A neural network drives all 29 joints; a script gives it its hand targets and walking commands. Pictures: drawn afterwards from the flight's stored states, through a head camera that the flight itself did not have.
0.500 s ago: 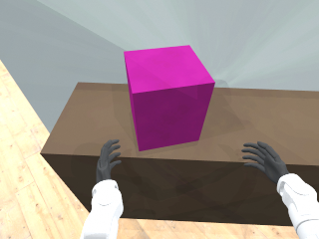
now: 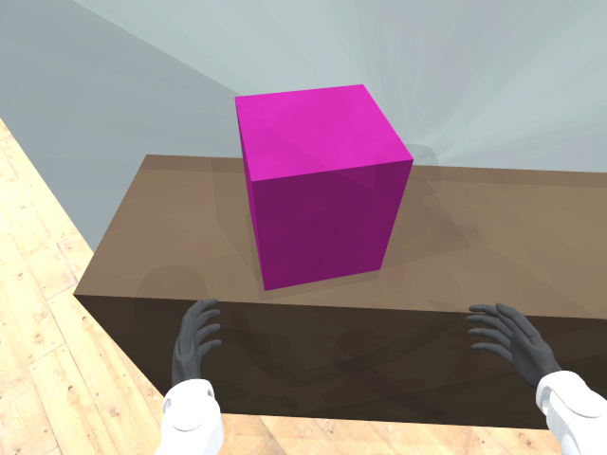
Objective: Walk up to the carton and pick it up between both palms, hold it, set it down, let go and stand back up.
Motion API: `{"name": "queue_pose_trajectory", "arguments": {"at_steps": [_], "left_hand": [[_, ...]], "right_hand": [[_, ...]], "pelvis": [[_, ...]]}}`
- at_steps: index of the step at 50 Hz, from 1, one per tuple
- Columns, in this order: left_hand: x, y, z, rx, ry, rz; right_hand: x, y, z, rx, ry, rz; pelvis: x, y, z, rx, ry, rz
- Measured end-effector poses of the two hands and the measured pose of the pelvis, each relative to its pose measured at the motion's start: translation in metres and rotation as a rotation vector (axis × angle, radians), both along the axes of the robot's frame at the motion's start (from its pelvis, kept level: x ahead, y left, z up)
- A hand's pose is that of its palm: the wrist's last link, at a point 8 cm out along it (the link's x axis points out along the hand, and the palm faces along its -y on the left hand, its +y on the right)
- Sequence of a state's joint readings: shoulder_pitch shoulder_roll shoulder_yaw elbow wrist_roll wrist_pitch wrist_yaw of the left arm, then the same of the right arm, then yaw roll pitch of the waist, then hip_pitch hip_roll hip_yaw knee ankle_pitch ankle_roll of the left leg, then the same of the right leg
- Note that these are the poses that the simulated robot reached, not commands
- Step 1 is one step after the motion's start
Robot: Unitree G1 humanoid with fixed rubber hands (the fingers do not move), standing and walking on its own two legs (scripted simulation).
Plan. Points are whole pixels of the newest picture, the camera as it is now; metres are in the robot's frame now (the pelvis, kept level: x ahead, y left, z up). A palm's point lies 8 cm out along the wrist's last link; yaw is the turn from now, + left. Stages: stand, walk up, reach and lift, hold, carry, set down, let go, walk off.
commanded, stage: set down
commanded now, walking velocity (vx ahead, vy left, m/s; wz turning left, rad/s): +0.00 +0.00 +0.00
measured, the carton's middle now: (312, 189) +0.50 +0.03 +0.06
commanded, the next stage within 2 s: let go in 1.50 s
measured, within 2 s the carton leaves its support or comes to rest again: neither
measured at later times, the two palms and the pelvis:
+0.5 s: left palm (176, 370) +0.21 +0.19 +0.00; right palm (505, 354) +0.26 -0.24 -0.01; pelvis +0.02 +0.01 +0.00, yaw +1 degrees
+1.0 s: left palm (158, 406) +0.17 +0.21 -0.04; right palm (479, 395) +0.22 -0.21 -0.04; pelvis +0.02 +0.02 +0.00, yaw +1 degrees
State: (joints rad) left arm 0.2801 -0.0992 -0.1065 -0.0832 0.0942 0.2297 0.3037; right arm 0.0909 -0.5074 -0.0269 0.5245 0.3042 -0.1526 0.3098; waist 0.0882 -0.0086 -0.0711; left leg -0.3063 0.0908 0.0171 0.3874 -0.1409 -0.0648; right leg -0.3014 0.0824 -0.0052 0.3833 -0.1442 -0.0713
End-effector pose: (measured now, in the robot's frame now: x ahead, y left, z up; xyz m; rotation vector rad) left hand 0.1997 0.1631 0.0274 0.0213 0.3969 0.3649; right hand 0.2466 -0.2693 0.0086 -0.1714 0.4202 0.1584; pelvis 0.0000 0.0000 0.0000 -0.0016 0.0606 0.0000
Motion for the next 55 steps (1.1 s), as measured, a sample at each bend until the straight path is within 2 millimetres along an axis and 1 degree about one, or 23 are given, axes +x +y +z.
{"name": "queue_pose_trajectory", "arguments": {"at_steps": [10, 16, 24, 29, 35, 38, 46, 52, 55], "left_hand": [[0.002, 0.010, -0.004, 0.016, 0.015, -0.031], [0.003, 0.017, -0.017, 0.016, 0.070, -0.060], [0.008, 0.027, -0.030, 0.028, 0.125, -0.090], [0.007, 0.029, -0.037, 0.025, 0.137, -0.124], [-0.005, 0.036, -0.044, 0.038, 0.159, -0.146], [-0.012, 0.041, -0.048, 0.053, 0.176, -0.151], [-0.023, 0.049, -0.061, 0.050, 0.233, -0.152], [-0.027, 0.054, -0.076, 0.034, 0.308, -0.162], [-0.026, 0.058, -0.080, 0.038, 0.335, -0.165]], "right_hand": [[0.004, 0.005, -0.001, -0.010, 0.044, -0.013], [0.009, 0.010, -0.004, -0.022, 0.069, -0.024], [0.015, 0.023, -0.012, -0.011, 0.065, -0.017], [0.005, 0.029, -0.023, -0.008, 0.091, -0.035], [-0.018, 0.034, -0.032, 0.008, 0.110, -0.078], [-0.024, 0.038, -0.034, 0.021, 0.114, -0.096], [-0.030, 0.051, -0.042, 0.044, 0.157, -0.121], [-0.029, 0.061, -0.052, 0.023, 0.215, -0.126], [-0.026, 0.067, -0.056, 0.024, 0.224, -0.126]], "pelvis": [[0.003, 0.004, 0.000, 0.000, 0.003, 0.003], [0.008, 0.008, 0.001, 0.000, 0.010, 0.007], [0.018, 0.013, 0.001, -0.001, 0.022, 0.010], [0.020, 0.015, 0.002, -0.001, 0.016, 0.012], [0.017, 0.016, 0.002, -0.002, -0.009, 0.013], [0.015, 0.017, 0.002, -0.002, -0.023, 0.013], [0.013, 0.018, 0.002, -0.001, -0.032, 0.014], [0.018, 0.021, 0.002, -0.001, -0.025, 0.017], [0.022, 0.022, 0.003, -0.001, -0.020, 0.018]]}}
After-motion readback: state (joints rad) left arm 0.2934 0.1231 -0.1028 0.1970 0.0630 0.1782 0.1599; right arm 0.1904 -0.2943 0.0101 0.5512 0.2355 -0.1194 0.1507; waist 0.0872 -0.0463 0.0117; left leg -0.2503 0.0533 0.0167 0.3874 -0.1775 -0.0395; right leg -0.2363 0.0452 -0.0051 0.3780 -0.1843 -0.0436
